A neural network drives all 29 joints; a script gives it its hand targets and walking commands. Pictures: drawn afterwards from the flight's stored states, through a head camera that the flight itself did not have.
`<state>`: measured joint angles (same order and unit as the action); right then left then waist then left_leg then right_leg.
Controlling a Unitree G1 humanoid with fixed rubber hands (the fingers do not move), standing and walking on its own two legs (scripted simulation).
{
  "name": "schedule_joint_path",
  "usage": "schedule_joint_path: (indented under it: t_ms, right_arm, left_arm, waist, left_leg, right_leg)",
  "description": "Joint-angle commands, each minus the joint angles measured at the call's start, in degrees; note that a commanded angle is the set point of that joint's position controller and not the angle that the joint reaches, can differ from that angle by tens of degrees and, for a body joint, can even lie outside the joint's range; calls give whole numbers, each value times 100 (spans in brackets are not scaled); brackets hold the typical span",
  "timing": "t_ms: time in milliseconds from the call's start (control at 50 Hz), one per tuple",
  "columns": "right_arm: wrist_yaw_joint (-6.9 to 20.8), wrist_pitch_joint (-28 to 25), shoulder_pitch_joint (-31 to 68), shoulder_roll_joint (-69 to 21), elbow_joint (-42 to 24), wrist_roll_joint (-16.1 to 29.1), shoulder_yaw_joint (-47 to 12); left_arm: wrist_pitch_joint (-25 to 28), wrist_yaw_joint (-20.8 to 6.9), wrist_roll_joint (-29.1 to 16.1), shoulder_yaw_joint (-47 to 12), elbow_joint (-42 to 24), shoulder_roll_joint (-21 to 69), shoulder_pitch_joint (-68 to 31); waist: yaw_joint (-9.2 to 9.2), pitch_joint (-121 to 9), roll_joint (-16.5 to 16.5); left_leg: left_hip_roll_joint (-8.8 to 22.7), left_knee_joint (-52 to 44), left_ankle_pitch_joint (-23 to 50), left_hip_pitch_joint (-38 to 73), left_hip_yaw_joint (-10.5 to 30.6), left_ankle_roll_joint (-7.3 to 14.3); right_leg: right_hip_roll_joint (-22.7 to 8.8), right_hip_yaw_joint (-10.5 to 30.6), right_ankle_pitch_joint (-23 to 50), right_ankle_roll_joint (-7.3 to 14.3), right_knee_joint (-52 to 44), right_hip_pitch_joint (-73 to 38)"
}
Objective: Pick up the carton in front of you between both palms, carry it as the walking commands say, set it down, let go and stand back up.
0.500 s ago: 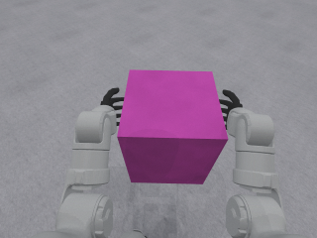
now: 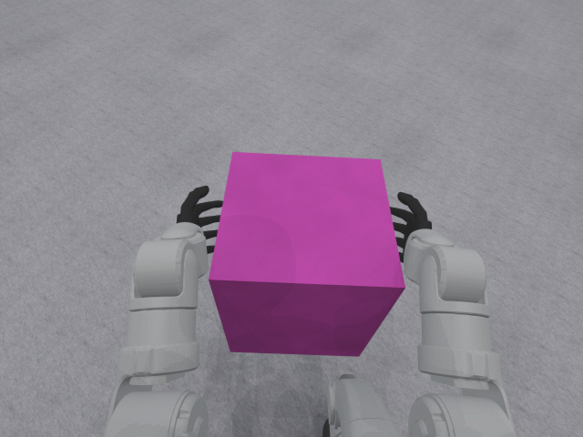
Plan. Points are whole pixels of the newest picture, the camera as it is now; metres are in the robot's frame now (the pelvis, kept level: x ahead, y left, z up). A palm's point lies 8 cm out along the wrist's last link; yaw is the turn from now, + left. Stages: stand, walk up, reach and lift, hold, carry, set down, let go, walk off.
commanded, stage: carry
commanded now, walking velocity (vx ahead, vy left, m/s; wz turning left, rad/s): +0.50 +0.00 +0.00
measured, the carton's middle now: (300, 261) +0.35 -0.02 -0.01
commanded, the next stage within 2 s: none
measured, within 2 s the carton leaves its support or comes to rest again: neither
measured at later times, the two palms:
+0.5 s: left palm (212, 87) +0.59 +0.11 +0.13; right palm (393, 83) +0.62 -0.19 +0.12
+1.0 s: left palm (211, 39) +0.83 +0.14 +0.08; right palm (353, 44) +0.82 -0.16 +0.08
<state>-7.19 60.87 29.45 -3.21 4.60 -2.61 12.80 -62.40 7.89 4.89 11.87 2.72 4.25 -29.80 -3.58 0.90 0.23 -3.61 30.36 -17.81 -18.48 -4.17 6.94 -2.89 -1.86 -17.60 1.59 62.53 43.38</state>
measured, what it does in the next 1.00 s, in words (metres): walks ahead: right foot, then left foot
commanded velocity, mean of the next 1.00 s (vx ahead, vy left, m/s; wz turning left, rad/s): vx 0.50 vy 0.00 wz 0.00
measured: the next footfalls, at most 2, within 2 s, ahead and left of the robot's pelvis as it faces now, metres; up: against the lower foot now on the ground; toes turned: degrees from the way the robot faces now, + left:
right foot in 0.22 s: +0.29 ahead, -0.11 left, +0.00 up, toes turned -4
left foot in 0.78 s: +0.61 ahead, +0.07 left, +0.00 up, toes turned +9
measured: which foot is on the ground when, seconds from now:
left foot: down 0.00-0.24, up 0.26-0.76, down 0.78-1.00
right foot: up 0.00-0.20, down 0.22-0.82, up 0.84-1.00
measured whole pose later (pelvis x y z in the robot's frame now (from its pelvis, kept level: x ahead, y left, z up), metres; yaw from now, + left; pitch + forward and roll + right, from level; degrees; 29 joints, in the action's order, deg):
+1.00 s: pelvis +0.57 +0.00 +0.01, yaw -2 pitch +4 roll -1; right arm -4.7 66.2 5.6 -7.4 -14.7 -6.4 4.7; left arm -66.2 3.6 6.9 5.2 -15.5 7.3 -5.2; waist -1.1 -5.9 0.0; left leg 0.2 18.5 -10.2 -12.7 -11.3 4.4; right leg -4.7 -4.2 -16.5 0.1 55.6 30.4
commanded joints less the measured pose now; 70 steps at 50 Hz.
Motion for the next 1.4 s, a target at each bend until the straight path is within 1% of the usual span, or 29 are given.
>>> schedule_joint_path:
  t_ms: [0, 120, 180, 200, 220, 240, 260, 300, 320, 500, 660, 740, 760, 780, 800, 820, 860, 880, 920, 980, 1080, 1180, 1220, 1260, 1280, 1300, 1320, 1360, 1380]
  right_arm:
    - [1631, -94, 4099, -6253, -717, 2613, -4483]
    - [1487, 83, 3936, -5643, -769, 2608, -4431]
    - [1422, 274, 3796, -5448, -452, 2497, -4225]
    - [1420, 326, 3892, -5404, -390, 2477, -4172]
    - [1428, 389, 3991, -5431, -308, 2453, -4116]
    - [1421, 442, 4134, -5517, -234, 2469, -4041]
    - [1399, 460, 4255, -5615, -189, 2443, -4010]
    - [1359, 447, 4476, -5860, -259, 2400, -3889]
    - [1329, 446, 4573, -5946, -312, 2390, -3860]
    - [1153, 568, 3404, -6209, -551, 1905, -3911]
    - [1384, 702, 2045, -6268, -1544, 1821, -4521]
    - [1507, 694, 1207, -5989, -1888, 1731, -4690]
    - [1542, 690, 935, -5913, -1968, 1692, -4686]
    - [1592, 699, 670, -5921, -1921, 1651, -4615]
    - [1629, 631, 374, -6065, -1812, 1633, -4599]
    - [1660, 598, 331, -6134, -1982, 1706, -4600]
    - [1697, 533, 429, -6254, -2186, 1818, -4727]
    - [1705, 516, 452, -6248, -2279, 1871, -4779]
    - [1731, 503, 290, -6157, -2320, 1915, -4839]
    - [1794, 515, -5, -5909, -2310, 1921, -4846]
    - [1806, 594, 8, -5538, -2489, 1935, -4804]
    - [1681, 783, -6, -5147, -2661, 1853, -4682]
    - [1653, 871, 41, -5030, -2685, 1828, -4663]
    - [1625, 958, 265, -4846, -2721, 1850, -4667]
    - [1616, 1008, 410, -4756, -2744, 1878, -4673]
    - [1611, 1057, 629, -4899, -2905, 1961, -4751]
    - [1628, 1047, 754, -4961, -2817, 1982, -4752]
    - [1649, 946, 723, -5384, -2698, 2003, -4767]
    - [1652, 897, 672, -5491, -2658, 1974, -4775]
  left_arm:
    - [263, -1242, -1945, -4112, -401, 5907, -3486]
    - [40, -1236, -2035, -4058, -637, 5192, -3543]
    - [-169, -1271, -2051, -3835, -328, 4943, -3410]
    - [-216, -1301, -2045, -3741, -208, 4911, -3331]
    - [-270, -1324, -2015, -3599, -98, 4797, -3349]
    - [-292, -1344, -2041, -3523, 101, 4849, -3439]
    - [-318, -1383, -2138, -3537, 63, 5040, -3558]
    - [-323, -1480, -2452, -3743, -232, 5553, -4212]
    - [-314, -1508, -2600, -3835, -393, 5738, -4561]
    - [-551, -1696, -2603, -3758, -655, 5974, -3668]
    - [-612, -1821, -2063, -4090, -1408, 5838, -1740]
    - [-573, -1823, -1980, -4401, -1801, 5721, -1015]
    - [-564, -1847, -1990, -4464, -1852, 5703, -833]
    - [-583, -1869, -2049, -4519, -1975, 5716, -787]
    - [-599, -1903, -2104, -4595, -2135, 5716, -629]
    - [-558, -1912, -2152, -4706, -2207, 5768, -734]
    - [-449, -1923, -2210, -4770, -2328, 5894, -733]
    - [-415, -1911, -2202, -4776, -2295, 5938, -595]
    - [-371, -1868, -2112, -4786, -2165, 5943, -198]
    - [-330, -1802, -1960, -4798, -2039, 5821, 172]
    - [-406, -1727, -1974, -4821, -2309, 5540, 70]
    - [-646, -1675, -2069, -4737, -2585, 5107, -52]
    - [-735, -1666, -2064, -4656, -2564, 4961, -54]
    - [-796, -1660, -2048, -4553, -2438, 4828, -80]
    - [-821, -1661, -2023, -4483, -2388, 4748, -95]
    - [-786, -1671, -2007, -4427, -2238, 4770, -210]
    - [-787, -1682, -2077, -4444, -2229, 4988, -145]
    - [-729, -1712, -2157, -4527, -2365, 5355, -343]
    - [-690, -1735, -2171, -4576, -2407, 5521, -420]
  waist:
    - [-95, -2617, 433]
    - [-113, -2070, 655]
    - [221, -2496, 567]
    - [439, -2910, 276]
    - [460, -3287, -763]
    - [567, -3283, -1809]
    - [526, -3022, -1340]
    - [405, -2537, -295]
    - [386, -2421, -191]
    - [475, -2325, -650]
    - [537, -1653, -950]
    - [376, -2065, -980]
    - [250, -2464, -635]
    - [216, -3165, 440]
    - [239, -3205, 1701]
    - [255, -2835, 1273]
    - [263, -2415, 343]
    - [298, -2251, 169]
    - [313, -2140, 390]
    - [295, -1789, 613]
    - [275, -1207, 704]
    - [249, -814, 825]
    - [274, -935, 883]
    - [435, -1610, 550]
    - [558, -2033, -125]
    - [551, -2526, -1834]
    - [530, -2367, -1668]
    - [462, -2370, -575]
    - [440, -2246, -295]
  left_leg:
    - [1644, -507, 3492, 3033, 1781, 541]
    - [1461, -531, 3964, 2471, 1115, 408]
    - [1243, 612, 4938, 1706, 372, -81]
    - [1061, 1549, 3813, 899, 173, -297]
    - [590, 2777, 1434, -290, -41, -489]
    - [-181, 3865, -1141, -1901, 200, -597]
    - [244, 4345, -1077, -2292, 566, -482]
    - [589, 4005, -495, -2250, 568, -473]
    - [731, 3577, -296, -2091, 551, -534]
    - [728, 1628, 767, -2359, -100, -896]
    - [449, 104, 1450, -2140, -544, -725]
    - [-20, -951, 1878, 394, -1132, -504]
    - [345, -886, 1626, 1763, -801, -446]
    - [1961, -649, 1350, 3273, 1351, 11]
    - [2821, -1387, 1355, 3994, 3449, 812]
    - [2781, -1434, 1495, 3756, 3104, 874]
    - [2429, -1527, 1947, 2795, 2074, 511]
    - [2305, -1726, 1607, 2305, 1710, 325]
    - [2084, -1966, 1121, 1877, 1149, 149]
    - [1975, -2294, 774, 1732, 724, 175]
    - [1731, -2305, 1609, 1729, 141, 12]
    - [1715, -2035, 2262, 1953, -86, -53]
    - [1678, -1470, 3275, 2089, -274, -166]
    - [1317, 312, 3791, 1467, -801, -488]
    - [1075, 1681, 2491, 427, -788, -682]
    - [326, 3418, 366, -1263, -566, -909]
    - [306, 4226, -868, -1818, 204, -761]
    - [881, 4394, -446, -1926, 505, -542]
    - [1042, 3993, -132, -1827, 519, -541]
  right_leg:
    - [-21, -57, 449, 47, -499, 894]
    - [259, -496, 1048, 237, -2364, -370]
    - [672, -979, 1312, 364, -3576, -2911]
    - [181, -370, 1184, 463, -3591, -4249]
    - [-1368, 1913, 1215, 782, -3693, -5284]
    - [-1961, 3798, 1200, 1465, -4317, -6103]
    - [-1905, 3592, 799, 1427, -4337, -5932]
    - [-1493, 2520, 952, 1046, -4499, -5018]
    - [-1386, 2135, 1084, 922, -4630, -4655]
    - [-1007, 703, 3186, 590, -4979, -5458]
    - [-897, 90, 4639, 536, -4703, -5912]
    - [-670, -562, 5856, 166, -3199, -5113]
    - [-571, -661, 4684, 31, -2245, -4204]
    - [-295, -630, 2421, -138, -712, -2779]
    - [587, -314, -667, -227, 532, -1111]
    - [256, 154, -910, -86, 1219, -522]
    - [-209, 287, -475, 44, 871, -555]
    - [-383, 307, -226, 9, 392, -726]
    - [-332, 24, 23, -82, -285, -1023]
    - [-356, -272, 449, -255, -1296, -851]
    - [-292, -681, 1375, -342, -2534, -838]
    - [-173, -882, 1566, -146, -3151, -1097]
    - [1, -1059, 1371, -23, -3425, -1687]
    - [341, -1392, 928, 3, -3694, -3666]
    - [-718, 193, 58, 224, -4056, -4745]
    - [-2071, 2771, -263, 1037, -4701, -5958]
    - [-2092, 3065, 805, 1147, -5010, -5778]
    - [-1845, 1837, 1704, 880, -4702, -5300]
    - [-1732, 1411, 1769, 697, -4801, -4908]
